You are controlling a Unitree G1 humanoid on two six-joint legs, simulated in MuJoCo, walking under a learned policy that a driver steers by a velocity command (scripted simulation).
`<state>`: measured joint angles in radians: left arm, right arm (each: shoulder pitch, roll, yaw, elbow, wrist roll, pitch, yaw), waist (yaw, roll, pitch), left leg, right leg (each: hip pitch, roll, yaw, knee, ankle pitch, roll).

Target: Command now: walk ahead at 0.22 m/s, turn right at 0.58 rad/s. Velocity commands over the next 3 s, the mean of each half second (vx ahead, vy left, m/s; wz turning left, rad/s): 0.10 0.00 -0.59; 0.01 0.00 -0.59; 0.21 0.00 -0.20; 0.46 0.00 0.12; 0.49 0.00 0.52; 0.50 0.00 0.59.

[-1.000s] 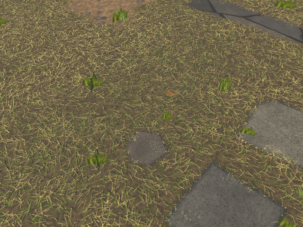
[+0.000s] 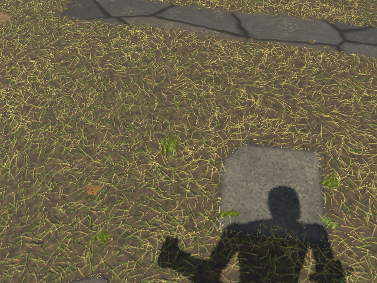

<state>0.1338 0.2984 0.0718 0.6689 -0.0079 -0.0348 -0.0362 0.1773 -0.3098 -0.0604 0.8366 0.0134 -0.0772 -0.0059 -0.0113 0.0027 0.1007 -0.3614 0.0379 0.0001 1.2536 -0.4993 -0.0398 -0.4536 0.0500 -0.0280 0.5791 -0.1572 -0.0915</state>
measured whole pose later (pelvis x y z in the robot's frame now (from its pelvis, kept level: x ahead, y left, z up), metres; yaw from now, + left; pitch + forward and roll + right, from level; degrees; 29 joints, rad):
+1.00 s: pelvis +0.12 +0.00 +0.02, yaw -35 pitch +2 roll +2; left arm 0.21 0.30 0.06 0.59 0.00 0.02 0.02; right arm 0.10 -0.34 -0.09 0.75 0.00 0.02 -0.03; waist 0.00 0.04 0.06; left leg -0.55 0.01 -0.03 1.10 -0.38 -0.08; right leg -0.28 0.04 0.08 0.46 -0.21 -0.05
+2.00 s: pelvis +0.35 -0.25 +0.02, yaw -33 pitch +0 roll -2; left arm 0.34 0.26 0.06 0.80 0.01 -0.11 -0.01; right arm 0.20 -0.31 -0.06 0.74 0.03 -0.04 0.01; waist 0.05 0.05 0.02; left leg -0.70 0.09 -0.10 0.95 -0.06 -0.01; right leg -0.03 0.06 -0.14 0.23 -0.21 -0.06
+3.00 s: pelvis +0.88 -0.47 +0.02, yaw +1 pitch +1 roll -2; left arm 0.32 0.28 0.06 0.80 0.01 -0.09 0.00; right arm 0.19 -0.32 -0.07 0.62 0.02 -0.01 0.01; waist 0.06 0.05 0.04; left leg -0.67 0.08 -0.06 1.01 -0.21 -0.02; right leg -0.10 0.02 -0.12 0.30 -0.22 -0.02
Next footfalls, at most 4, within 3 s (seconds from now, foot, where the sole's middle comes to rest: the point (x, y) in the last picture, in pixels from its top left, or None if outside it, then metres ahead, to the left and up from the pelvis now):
0.38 left None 0.25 0.13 -0.76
0.80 right None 0.12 -0.11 -0.76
1.26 left None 0.24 0.08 -0.76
1.68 right None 0.30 -0.32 -0.76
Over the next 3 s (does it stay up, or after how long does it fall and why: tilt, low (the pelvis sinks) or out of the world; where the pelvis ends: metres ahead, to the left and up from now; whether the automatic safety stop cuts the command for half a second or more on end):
stays up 0.88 -0.47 0.02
